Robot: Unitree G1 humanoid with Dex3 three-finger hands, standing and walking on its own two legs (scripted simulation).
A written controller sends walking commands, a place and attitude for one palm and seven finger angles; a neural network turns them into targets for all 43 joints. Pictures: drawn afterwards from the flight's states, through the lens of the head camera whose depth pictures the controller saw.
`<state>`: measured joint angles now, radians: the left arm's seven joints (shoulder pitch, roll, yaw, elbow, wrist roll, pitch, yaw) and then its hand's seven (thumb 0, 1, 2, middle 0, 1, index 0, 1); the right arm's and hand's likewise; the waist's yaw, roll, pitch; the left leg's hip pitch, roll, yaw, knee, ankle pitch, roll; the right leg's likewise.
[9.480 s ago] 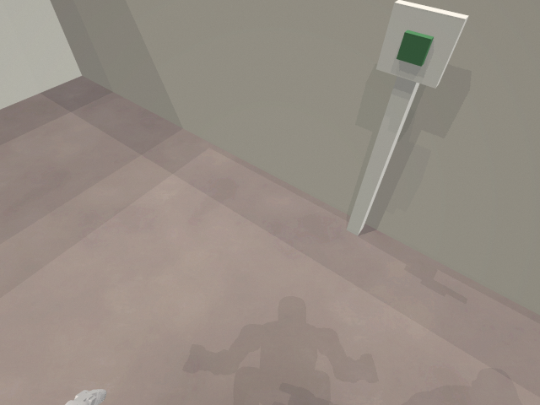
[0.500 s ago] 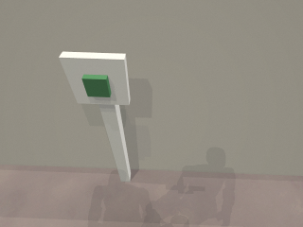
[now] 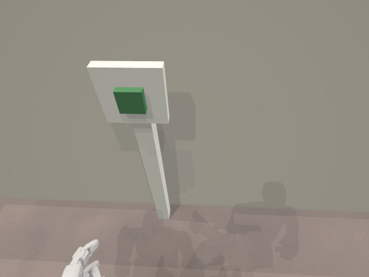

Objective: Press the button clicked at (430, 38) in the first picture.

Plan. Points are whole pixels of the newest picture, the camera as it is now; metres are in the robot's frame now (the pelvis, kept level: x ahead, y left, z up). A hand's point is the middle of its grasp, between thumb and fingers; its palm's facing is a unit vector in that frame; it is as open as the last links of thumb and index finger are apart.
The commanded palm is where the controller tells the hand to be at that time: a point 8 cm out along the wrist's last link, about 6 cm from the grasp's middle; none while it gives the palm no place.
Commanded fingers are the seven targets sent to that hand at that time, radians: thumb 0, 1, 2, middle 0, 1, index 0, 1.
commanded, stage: raise the hand and make a fist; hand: left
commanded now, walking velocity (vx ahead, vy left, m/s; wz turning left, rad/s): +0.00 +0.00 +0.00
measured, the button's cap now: (131, 100) +0.51 +0.17 +0.11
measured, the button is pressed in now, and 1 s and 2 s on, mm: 0 0 0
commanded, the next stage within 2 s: aim a knuckle at the button in 1.86 s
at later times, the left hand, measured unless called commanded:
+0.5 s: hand (100, 264) +0.15 +0.17 +0.01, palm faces -0.01 -1.00 -0.04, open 3.9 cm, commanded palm +0.13 +0.24 +0.01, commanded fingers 0.00 0.90 0.90 -1.11 -1.29 -1.11 -1.29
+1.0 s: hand (81, 236) +0.19 +0.21 +0.05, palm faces +0.01 -1.00 -0.05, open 3.1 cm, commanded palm +0.16 +0.26 +0.06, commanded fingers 0.00 0.90 0.90 -1.30 -1.50 -1.30 -1.50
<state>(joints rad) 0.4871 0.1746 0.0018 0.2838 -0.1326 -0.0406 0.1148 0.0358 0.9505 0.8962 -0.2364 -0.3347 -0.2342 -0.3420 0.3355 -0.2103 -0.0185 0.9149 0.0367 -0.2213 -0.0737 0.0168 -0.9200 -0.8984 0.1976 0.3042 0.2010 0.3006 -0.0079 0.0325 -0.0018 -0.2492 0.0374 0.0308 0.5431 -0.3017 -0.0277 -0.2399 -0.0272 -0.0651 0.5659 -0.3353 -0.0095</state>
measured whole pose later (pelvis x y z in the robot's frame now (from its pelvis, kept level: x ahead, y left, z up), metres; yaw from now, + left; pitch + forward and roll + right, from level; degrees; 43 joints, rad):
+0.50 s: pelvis -0.05 +0.00 -0.07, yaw +2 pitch +9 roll -3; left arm 0.42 0.21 0.07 -0.13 -0.23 -0.39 -0.23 0.02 0.90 0.90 -0.84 -1.00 -0.84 -1.01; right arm 0.20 -0.20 0.04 0.51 0.02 -0.20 -0.04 0.01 -0.91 -0.90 0.20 0.30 0.20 0.30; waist 0.03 0.03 -0.10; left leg -0.79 0.06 -0.05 1.11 -0.48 -0.03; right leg -0.72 -0.03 -0.12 1.06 -0.49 -0.02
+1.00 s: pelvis -0.02 +0.02 -0.03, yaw +0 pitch +6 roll -2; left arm 0.42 0.24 0.16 -0.18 -0.27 -0.23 -0.22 0.02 0.90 0.90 -1.29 -1.48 -1.29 -1.49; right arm 0.26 -0.25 0.01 0.55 0.04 -0.24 -0.06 0.02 -0.91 -0.90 0.20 0.30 0.20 0.30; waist 0.00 0.02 -0.08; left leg -0.56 0.04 0.00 0.89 -0.43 0.00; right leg -0.51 -0.03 -0.08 0.84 -0.43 0.01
